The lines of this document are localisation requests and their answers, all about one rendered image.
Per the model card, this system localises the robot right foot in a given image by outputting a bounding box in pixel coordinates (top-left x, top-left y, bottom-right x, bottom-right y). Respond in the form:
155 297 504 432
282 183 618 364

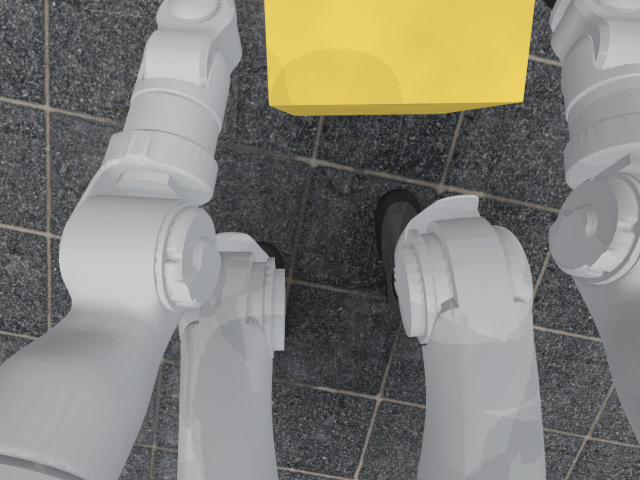
375 189 422 315

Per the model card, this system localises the left robot upper arm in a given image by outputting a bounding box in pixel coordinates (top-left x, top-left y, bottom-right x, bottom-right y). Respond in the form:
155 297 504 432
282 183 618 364
0 195 221 480

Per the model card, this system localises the robot right thigh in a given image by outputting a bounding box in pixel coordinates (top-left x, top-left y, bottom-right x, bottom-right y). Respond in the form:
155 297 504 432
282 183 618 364
395 216 546 480

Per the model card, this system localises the right robot upper arm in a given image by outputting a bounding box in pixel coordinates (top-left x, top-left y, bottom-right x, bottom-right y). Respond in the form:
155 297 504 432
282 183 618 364
549 172 640 445

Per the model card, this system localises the robot left forearm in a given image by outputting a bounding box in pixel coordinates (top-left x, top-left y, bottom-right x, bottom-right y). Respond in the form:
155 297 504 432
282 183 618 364
59 0 242 282

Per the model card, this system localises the carton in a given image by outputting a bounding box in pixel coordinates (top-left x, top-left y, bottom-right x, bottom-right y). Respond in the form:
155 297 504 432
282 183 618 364
264 0 535 116

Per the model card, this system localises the robot right forearm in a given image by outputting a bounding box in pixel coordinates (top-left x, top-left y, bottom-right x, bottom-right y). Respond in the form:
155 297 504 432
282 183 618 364
549 0 640 190

